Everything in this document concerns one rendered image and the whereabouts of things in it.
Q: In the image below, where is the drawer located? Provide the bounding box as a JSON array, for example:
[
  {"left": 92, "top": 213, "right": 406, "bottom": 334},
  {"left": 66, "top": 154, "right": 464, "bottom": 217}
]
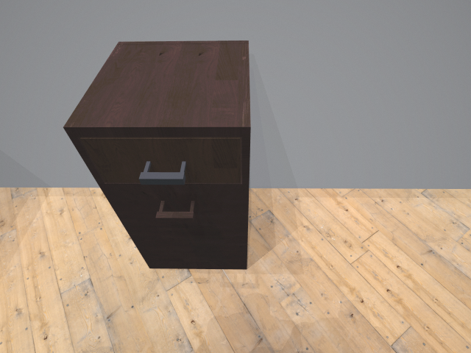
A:
[{"left": 80, "top": 137, "right": 241, "bottom": 183}]

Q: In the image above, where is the cabinet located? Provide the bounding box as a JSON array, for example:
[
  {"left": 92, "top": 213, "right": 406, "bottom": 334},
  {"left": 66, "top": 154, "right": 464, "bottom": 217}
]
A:
[{"left": 63, "top": 40, "right": 251, "bottom": 269}]

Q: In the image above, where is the handle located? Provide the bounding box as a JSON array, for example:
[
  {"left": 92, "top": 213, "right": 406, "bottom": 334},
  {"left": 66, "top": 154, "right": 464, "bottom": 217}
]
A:
[
  {"left": 156, "top": 212, "right": 194, "bottom": 222},
  {"left": 139, "top": 161, "right": 186, "bottom": 185}
]

